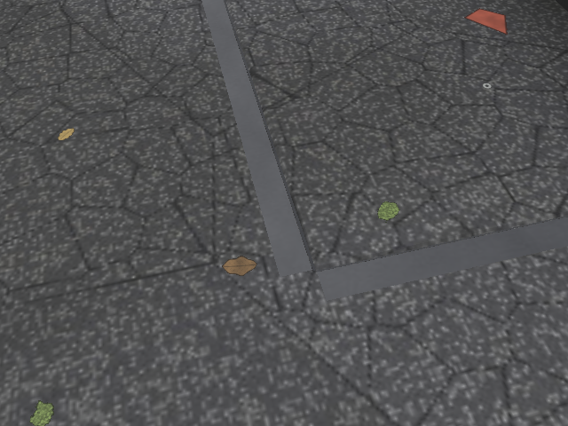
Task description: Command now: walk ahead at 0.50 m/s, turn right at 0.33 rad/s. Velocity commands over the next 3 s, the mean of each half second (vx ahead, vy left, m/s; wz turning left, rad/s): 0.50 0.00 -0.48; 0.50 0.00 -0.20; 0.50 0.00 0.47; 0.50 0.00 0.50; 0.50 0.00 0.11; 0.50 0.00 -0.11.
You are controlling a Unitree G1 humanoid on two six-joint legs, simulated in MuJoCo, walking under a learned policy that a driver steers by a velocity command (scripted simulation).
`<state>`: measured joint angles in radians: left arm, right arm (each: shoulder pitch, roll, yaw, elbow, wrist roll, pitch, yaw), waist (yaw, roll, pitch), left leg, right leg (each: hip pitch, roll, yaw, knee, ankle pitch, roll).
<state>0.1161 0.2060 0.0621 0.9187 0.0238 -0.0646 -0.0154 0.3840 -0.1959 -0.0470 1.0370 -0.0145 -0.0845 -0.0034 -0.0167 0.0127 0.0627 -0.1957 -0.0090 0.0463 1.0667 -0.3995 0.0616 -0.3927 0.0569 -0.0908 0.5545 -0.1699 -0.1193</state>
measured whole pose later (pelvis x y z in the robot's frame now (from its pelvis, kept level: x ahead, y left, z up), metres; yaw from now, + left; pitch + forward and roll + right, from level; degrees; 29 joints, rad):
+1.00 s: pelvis +0.50 -0.08 +0.00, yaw -20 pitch +2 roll +1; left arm 0.01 0.21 0.01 0.74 0.06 -0.07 -0.02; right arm 0.47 -0.22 -0.04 0.95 0.00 -0.06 0.01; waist -0.08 -0.01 0.04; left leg -0.13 0.02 0.05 0.70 -0.44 0.03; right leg -0.42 -0.01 -0.07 0.55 -0.15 -0.06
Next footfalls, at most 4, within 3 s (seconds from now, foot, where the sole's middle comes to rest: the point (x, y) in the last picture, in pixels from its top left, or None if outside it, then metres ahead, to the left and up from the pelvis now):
0.46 left None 0.44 0.09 -0.76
0.96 right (389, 372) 0.58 -0.21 -0.76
1.48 left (317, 263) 0.89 -0.06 -0.76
2.02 right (352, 173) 1.22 -0.19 -0.76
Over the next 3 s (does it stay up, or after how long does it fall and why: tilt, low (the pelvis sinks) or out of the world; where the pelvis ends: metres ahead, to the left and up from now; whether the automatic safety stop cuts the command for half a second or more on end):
stays up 1.54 0.01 0.01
